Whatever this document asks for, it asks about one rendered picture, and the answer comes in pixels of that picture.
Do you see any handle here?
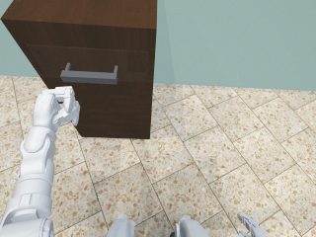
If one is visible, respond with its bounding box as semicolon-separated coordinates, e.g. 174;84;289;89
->
60;62;119;85

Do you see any robot right thigh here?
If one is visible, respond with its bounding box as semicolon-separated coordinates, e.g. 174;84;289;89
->
174;219;209;237

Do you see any left robot upper arm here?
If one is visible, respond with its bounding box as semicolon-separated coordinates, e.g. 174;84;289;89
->
0;217;55;237

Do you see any left robot shin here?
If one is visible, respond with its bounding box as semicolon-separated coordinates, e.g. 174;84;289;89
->
118;214;128;219

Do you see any right robot hand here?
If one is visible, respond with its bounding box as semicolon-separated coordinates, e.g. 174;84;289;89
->
237;212;269;237

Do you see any left robot hand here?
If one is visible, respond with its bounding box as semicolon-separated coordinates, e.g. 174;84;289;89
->
33;86;81;133

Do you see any robot left forearm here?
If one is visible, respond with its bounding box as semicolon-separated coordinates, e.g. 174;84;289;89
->
0;125;57;230

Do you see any drawer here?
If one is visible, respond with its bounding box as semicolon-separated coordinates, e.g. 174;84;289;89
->
27;44;149;82

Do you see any cabinet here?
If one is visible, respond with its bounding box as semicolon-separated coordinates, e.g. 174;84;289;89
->
0;0;158;139

